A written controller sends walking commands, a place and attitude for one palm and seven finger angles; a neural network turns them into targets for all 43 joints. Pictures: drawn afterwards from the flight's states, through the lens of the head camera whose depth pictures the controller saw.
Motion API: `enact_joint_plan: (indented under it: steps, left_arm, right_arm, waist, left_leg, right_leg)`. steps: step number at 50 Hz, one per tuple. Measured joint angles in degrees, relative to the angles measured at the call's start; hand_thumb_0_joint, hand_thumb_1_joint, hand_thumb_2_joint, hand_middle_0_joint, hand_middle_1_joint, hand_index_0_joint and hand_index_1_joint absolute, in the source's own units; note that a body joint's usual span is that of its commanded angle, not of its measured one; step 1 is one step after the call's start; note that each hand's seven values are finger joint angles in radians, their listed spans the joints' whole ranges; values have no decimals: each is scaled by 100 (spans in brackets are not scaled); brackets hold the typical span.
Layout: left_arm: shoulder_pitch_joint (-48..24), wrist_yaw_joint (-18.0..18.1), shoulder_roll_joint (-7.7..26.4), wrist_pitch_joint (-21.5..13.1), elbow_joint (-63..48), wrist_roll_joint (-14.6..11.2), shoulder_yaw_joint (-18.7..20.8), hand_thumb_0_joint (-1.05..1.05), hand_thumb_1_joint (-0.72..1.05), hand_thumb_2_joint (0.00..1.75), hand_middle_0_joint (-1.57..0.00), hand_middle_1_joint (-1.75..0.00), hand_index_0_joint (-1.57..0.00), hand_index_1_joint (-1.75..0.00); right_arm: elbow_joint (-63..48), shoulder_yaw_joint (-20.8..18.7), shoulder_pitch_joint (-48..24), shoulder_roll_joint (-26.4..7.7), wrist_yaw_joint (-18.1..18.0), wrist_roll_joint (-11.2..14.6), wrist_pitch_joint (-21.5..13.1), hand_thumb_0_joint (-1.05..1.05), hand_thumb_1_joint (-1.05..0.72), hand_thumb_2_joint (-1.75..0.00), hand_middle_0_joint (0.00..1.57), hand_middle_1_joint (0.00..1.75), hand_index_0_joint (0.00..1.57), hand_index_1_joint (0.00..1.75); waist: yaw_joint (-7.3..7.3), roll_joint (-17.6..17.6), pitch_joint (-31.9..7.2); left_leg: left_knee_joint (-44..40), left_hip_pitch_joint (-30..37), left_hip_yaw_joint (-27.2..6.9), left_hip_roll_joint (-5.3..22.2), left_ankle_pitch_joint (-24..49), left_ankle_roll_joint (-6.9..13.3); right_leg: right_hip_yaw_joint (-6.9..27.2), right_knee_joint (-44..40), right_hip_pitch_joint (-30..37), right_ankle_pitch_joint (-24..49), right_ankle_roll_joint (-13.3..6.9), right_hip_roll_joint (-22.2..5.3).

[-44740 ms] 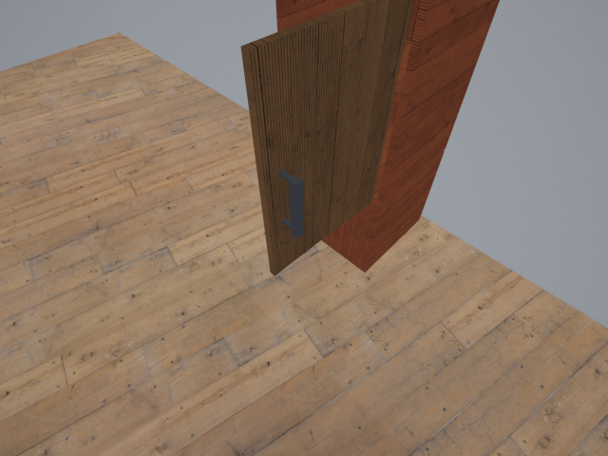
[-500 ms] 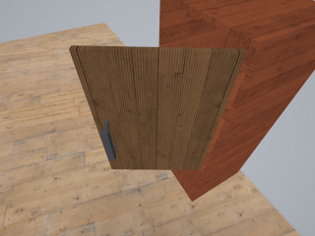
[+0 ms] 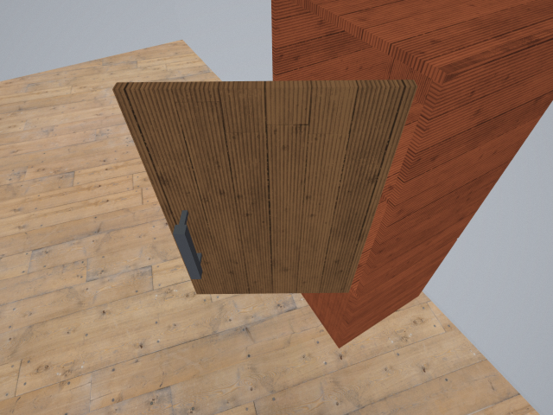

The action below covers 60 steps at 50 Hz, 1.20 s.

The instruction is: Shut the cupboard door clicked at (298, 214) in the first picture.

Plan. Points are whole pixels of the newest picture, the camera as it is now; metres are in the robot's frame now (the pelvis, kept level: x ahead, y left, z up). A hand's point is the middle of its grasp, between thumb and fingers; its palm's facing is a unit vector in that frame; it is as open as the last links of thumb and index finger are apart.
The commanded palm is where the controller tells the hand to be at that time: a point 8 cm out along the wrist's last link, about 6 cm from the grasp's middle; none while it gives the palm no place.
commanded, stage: come to a stop and stand still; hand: left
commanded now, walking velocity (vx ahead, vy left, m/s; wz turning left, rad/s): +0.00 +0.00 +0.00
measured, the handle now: (190, 246) +0.43 +0.20 -0.08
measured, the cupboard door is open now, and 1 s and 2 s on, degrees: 60 60 60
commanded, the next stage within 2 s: look again from close up in 0.80 s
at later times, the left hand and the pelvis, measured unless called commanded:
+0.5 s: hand out of the picture +0.04 +0.16 -0.17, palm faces -0.01 -0.98 -0.20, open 7.3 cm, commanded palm none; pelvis +0.04 -0.01 +0.00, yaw +0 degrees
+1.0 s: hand out of the picture +0.06 +0.16 -0.17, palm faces -0.01 -0.98 -0.20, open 7.3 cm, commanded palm none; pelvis +0.06 -0.02 +0.00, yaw +0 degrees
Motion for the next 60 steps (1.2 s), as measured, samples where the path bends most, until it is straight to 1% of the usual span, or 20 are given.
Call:
enact_joint_plan:
  steps: [8,13,34,60]
  left_arm:
    - [-206,27,-60,-57,119,-15,-19,0,91,90,-21,-30,-20,-30]
    - [-308,50,-4,-66,167,-23,4,1,92,90,-21,-30,-20,-30]
    - [-448,66,43,-59,243,-31,49,0,92,90,-20,-30,-20,-30]
    - [-430,74,40,-70,282,-38,72,0,92,90,-20,-30,-20,-30]
  right_arm:
    - [207,39,-39,135,-39,18,-87,0,-91,-90,20,30,20,30]
    - [262,52,-137,199,-64,24,-117,0,-91,-90,20,30,20,30]
    - [393,24,-410,115,-138,11,-142,1,-92,-90,20,30,20,30]
    - [517,35,-393,167,-159,6,-133,1,-92,-90,20,30,20,30]
  waist:
    - [-12,-92,15]
    - [-7,-110,17]
    - [34,-135,84]
    - [40,-162,100]
  left_leg:
    - [-25,116,-13,61,-86,-65]
    - [-23,202,-18,89,-159,-95]
    - [-173,495,-13,90,-319,-141]
    - [-318,677,-62,131,-336,-215]
  right_leg:
    - [-9,-76,132,-53,-19,63]
    - [-12,-106,230,-108,-38,92]
    - [1,-225,501,-280,-54,105]
    - [-47,-378,698,-312,-114,154]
